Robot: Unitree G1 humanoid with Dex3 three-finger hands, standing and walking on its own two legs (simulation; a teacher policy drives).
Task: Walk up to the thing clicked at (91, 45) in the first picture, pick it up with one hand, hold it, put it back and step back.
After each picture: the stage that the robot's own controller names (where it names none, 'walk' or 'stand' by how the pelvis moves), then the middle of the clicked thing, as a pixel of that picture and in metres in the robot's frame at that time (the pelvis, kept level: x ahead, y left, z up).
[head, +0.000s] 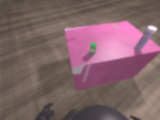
stand; (92, 49) +0.66 +0.01 -0.06
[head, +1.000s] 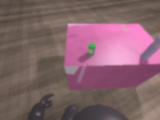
walk; (91, 49) +0.59 +0.02 -0.02
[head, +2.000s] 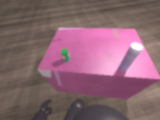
stand; (65, 55) +0.51 +0.27 -0.04
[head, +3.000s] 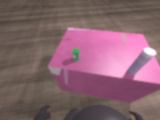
walk; (76, 54) +0.55 +0.17 -0.06
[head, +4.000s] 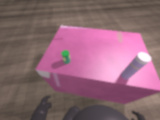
stand; (66, 57) +0.48 +0.24 -0.05
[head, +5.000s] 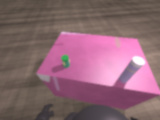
stand; (65, 61) +0.48 +0.25 -0.07
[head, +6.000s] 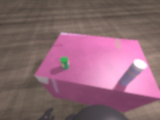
stand; (65, 63) +0.46 +0.24 -0.06
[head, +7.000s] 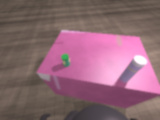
stand; (66, 60) +0.47 +0.25 -0.06
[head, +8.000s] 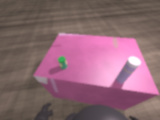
stand; (62, 63) +0.46 +0.27 -0.07
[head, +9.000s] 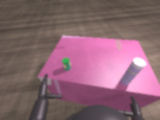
rise first; (66, 64) +0.46 +0.26 -0.06
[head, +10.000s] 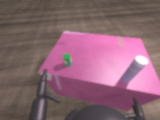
go down; (67, 60) +0.48 +0.25 -0.06
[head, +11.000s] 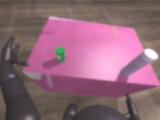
go down; (61, 54) +0.46 +0.22 -0.01
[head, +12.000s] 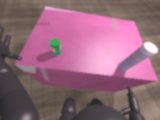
approach; (56, 47) +0.48 +0.24 +0.01
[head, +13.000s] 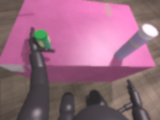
close; (43, 40) +0.50 +0.25 +0.05
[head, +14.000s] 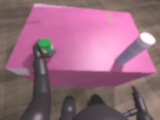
lift; (47, 48) +0.46 +0.26 +0.04
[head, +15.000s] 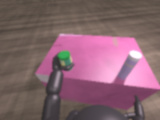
lift; (66, 61) +0.33 +0.17 +0.15
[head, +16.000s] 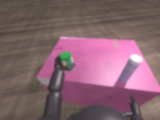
hold; (67, 61) +0.34 +0.17 +0.14
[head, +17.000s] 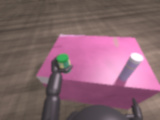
hold; (64, 63) +0.32 +0.19 +0.12
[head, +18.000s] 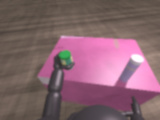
crouch; (67, 60) +0.34 +0.17 +0.15
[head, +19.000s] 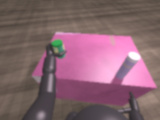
crouch; (59, 49) +0.43 +0.22 +0.14
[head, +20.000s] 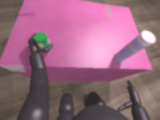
lower; (43, 43) +0.49 +0.26 +0.02
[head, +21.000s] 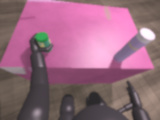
lower; (44, 42) +0.50 +0.25 +0.04
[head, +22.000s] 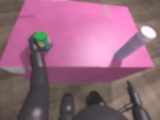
lower; (44, 42) +0.50 +0.25 +0.04
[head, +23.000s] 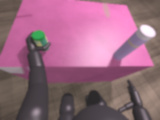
lower; (41, 41) +0.50 +0.26 +0.04
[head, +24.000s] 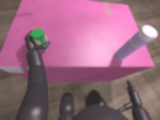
loosen; (41, 40) +0.51 +0.26 +0.04
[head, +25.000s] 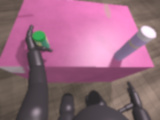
withdraw; (42, 41) +0.50 +0.26 +0.04
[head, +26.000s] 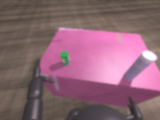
sink last; (65, 58) +0.46 +0.24 -0.01
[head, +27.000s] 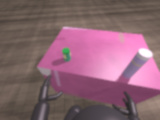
stand; (66, 54) +0.50 +0.26 -0.02
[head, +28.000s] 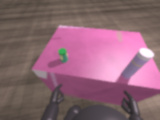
stand; (63, 55) +0.48 +0.26 +0.00
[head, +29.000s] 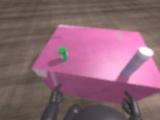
stand; (63, 54) +0.49 +0.26 +0.00
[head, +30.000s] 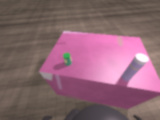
stand; (67, 59) +0.49 +0.24 -0.05
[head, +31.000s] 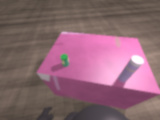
stand; (65, 60) +0.49 +0.26 -0.07
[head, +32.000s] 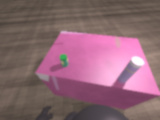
stand; (64, 60) +0.48 +0.26 -0.07
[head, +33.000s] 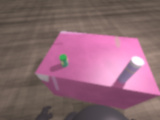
walk; (64, 60) +0.47 +0.27 -0.07
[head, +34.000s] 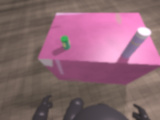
walk; (65, 43) +0.58 +0.25 -0.04
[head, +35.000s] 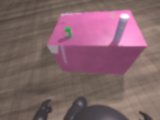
walk; (68, 32) +0.81 +0.31 -0.05
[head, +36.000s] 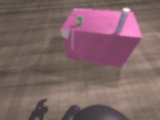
stand; (79, 21) +1.11 +0.25 -0.04
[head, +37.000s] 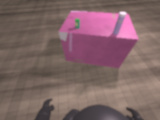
stand; (77, 23) +1.10 +0.24 -0.06
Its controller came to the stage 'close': yes
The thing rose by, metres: 0.22
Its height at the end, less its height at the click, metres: +0.00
